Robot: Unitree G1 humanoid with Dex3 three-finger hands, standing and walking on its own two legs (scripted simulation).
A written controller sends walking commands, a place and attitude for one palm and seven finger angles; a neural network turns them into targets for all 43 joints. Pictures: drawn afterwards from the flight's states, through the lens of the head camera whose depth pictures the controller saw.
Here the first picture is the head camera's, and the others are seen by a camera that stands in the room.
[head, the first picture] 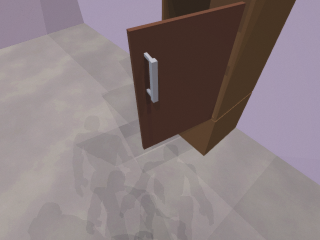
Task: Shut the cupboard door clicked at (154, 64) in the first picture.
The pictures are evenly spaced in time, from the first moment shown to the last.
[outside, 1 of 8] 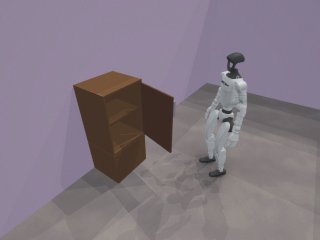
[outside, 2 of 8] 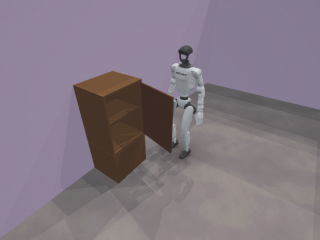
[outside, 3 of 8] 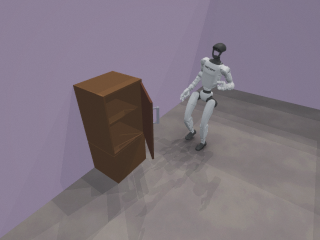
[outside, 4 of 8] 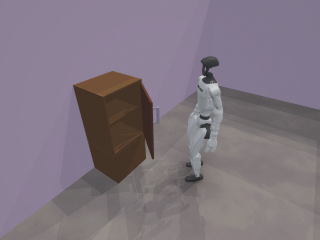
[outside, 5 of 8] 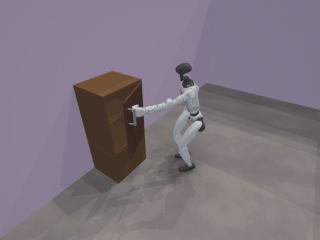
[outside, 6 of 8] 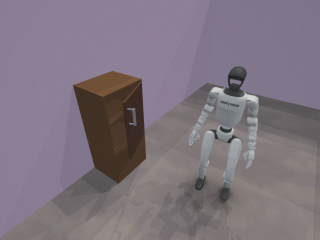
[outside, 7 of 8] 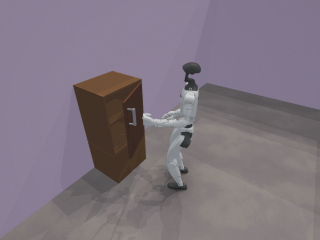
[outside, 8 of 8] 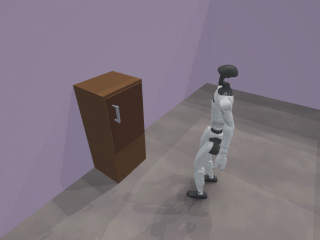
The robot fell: no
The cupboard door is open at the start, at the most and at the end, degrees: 77 77 0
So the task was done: yes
